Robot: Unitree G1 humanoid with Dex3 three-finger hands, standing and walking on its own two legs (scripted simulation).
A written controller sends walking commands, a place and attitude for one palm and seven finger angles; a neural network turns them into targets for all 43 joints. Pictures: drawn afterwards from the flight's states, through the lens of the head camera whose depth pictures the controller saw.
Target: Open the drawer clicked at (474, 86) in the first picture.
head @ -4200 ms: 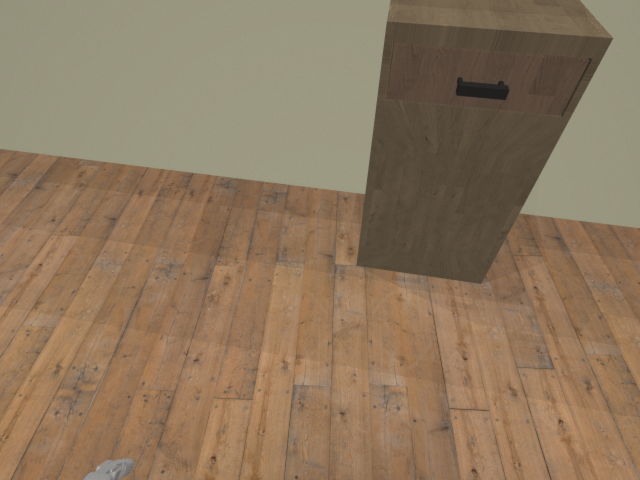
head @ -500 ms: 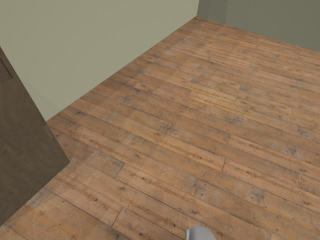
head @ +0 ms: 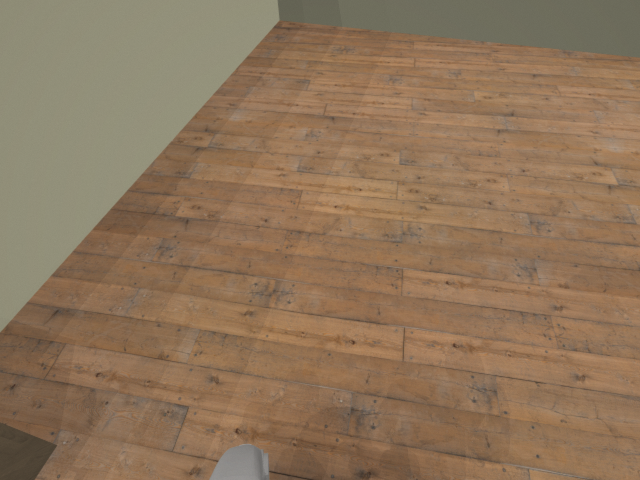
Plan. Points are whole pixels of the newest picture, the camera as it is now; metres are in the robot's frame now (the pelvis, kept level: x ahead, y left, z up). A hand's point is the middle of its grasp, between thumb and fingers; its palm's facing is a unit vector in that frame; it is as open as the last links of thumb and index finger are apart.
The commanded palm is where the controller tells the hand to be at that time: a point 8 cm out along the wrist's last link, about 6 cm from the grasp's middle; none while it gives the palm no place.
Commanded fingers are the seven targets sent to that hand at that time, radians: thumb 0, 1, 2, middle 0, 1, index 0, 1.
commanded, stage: turn to face it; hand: left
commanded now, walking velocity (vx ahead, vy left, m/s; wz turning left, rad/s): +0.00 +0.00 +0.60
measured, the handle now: out of the picture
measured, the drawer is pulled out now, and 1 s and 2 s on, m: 0.00 0.00 0.00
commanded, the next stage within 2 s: none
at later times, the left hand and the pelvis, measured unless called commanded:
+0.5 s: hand out of the picture +0.08 +0.26 -0.18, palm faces +0.28 -0.94 -0.21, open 7.4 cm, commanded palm none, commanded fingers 0.00 0.90 0.90 -0.20 -0.30 -0.20 -0.30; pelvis +0.08 +0.05 +0.00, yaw +14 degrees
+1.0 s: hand out of the picture +0.05 +0.20 -0.15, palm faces +0.52 -0.81 -0.26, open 7.4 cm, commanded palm none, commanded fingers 0.00 0.90 0.90 -0.20 -0.30 -0.20 -0.30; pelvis +0.07 -0.01 +0.00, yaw +33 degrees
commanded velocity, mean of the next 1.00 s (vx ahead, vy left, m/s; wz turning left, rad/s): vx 0.00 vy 0.00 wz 0.60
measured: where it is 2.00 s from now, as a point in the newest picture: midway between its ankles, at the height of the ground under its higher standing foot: outside the picture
